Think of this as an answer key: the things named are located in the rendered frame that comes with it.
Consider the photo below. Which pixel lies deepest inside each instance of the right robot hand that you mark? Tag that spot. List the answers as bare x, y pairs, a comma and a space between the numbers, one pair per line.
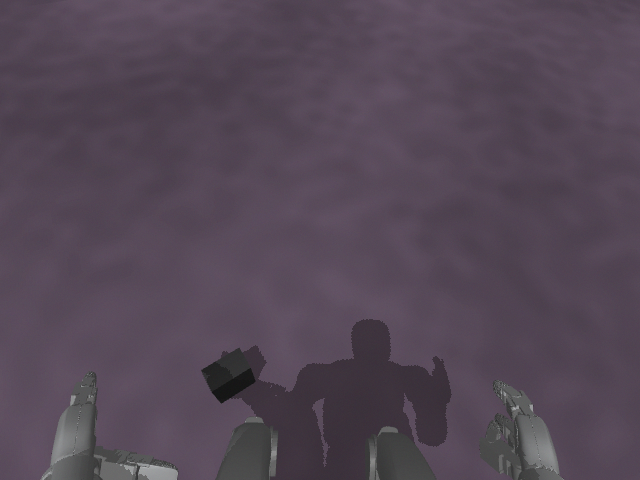
529, 441

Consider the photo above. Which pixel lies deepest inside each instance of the left robot hand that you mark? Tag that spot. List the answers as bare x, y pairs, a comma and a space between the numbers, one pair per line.
75, 435

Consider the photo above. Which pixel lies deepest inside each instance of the carton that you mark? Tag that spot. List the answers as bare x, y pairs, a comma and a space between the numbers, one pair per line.
229, 375

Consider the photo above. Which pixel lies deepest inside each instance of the left robot arm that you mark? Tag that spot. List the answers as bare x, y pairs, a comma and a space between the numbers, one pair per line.
77, 467

